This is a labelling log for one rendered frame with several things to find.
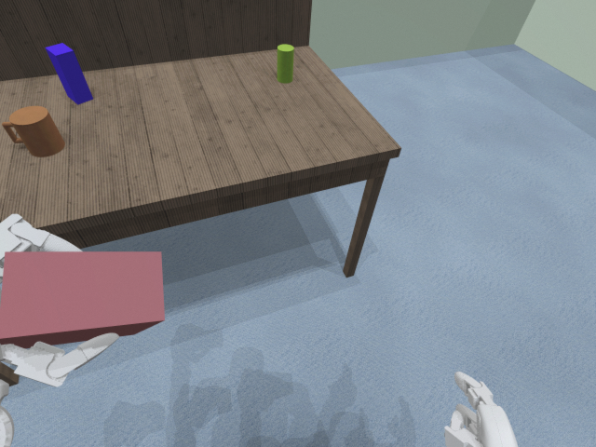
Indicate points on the sponge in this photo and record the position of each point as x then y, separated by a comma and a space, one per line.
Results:
61, 297

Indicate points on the left robot hand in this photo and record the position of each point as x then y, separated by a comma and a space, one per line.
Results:
43, 363

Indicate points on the table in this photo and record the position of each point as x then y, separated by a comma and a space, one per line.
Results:
188, 120

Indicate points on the right robot hand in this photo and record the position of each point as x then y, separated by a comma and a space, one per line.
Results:
490, 427

